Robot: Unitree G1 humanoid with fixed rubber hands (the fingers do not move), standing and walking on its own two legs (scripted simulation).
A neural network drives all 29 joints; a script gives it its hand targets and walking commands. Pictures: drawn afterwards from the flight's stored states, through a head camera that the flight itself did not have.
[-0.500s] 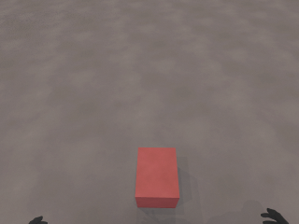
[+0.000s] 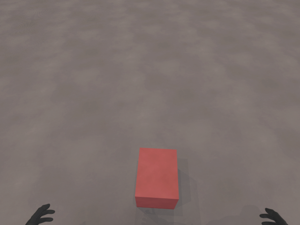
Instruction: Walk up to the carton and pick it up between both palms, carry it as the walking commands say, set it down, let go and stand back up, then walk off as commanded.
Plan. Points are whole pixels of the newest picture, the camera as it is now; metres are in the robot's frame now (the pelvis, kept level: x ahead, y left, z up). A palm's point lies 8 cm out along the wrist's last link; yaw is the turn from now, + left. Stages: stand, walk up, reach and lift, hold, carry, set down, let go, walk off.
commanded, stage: walk up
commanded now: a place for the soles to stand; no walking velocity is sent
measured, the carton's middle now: (156, 178) +0.48 -0.02 -0.65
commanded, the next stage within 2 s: stand in 1.34 s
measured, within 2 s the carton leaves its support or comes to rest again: neither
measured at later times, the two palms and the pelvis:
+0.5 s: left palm out of the picture +0.10 +0.33 -0.10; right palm out of the picture +0.12 -0.33 -0.09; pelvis +0.00 -0.01 -0.01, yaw +3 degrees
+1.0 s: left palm out of the picture +0.10 +0.33 -0.10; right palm out of the picture +0.14 -0.33 -0.10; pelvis +0.01 -0.01 -0.01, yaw +5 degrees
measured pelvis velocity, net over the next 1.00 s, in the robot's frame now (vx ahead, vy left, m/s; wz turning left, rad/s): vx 0.01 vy -0.01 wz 0.08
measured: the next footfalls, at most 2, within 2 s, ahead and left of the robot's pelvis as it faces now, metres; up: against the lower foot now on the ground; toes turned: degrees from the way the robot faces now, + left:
none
